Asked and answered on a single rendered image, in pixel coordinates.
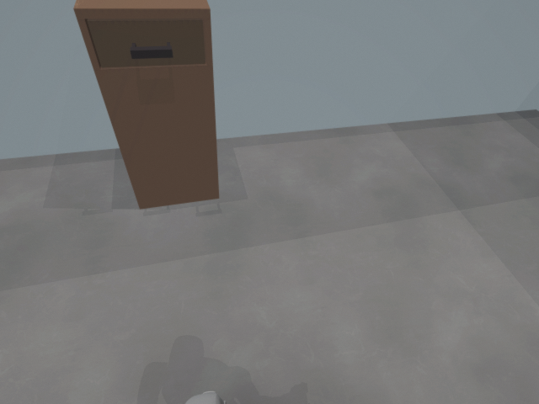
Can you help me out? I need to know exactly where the handle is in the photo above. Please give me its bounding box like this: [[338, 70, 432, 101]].
[[130, 42, 173, 59]]

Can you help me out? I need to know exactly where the cabinet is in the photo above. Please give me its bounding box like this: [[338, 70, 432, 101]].
[[73, 0, 219, 209]]

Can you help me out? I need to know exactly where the drawer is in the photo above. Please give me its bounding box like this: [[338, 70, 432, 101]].
[[87, 19, 205, 68]]

